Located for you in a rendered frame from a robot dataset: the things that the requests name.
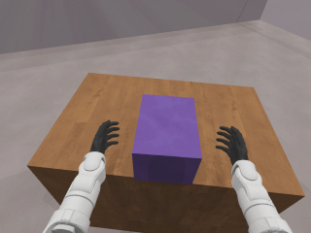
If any right robot hand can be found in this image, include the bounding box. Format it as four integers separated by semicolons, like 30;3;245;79
216;126;249;166

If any robot right forearm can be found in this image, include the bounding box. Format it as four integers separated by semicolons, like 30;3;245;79
231;160;293;233

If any pedestal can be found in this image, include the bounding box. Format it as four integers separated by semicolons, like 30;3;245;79
26;73;305;233

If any robot left forearm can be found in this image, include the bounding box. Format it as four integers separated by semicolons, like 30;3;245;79
43;151;106;233

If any carton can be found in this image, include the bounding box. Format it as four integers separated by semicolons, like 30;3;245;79
132;94;202;184

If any left robot hand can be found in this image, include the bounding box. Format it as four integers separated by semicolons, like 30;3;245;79
89;120;120;154

